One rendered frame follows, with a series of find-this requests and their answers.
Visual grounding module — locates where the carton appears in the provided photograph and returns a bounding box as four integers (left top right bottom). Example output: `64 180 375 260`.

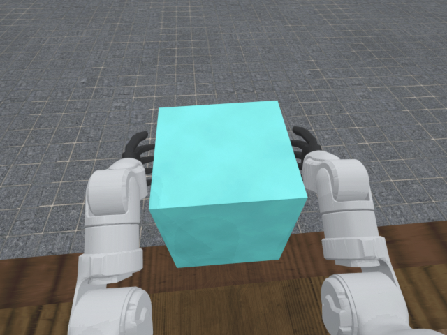
149 100 307 268

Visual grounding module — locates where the robot left upper arm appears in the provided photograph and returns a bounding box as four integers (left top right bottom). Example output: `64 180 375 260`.
68 286 153 335

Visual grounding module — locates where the robot right forearm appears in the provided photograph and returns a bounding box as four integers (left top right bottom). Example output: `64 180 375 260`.
302 151 409 322

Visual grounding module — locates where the robot right upper arm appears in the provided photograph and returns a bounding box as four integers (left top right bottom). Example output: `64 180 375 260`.
321 272 444 335

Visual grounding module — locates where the robot left forearm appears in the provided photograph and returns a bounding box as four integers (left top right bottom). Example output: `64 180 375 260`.
68 158 148 334

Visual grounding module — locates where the right robot hand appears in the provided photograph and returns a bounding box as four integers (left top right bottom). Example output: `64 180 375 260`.
290 126 322 181

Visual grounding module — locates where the left robot hand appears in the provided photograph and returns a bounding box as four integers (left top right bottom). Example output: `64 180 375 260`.
122 131 155 186

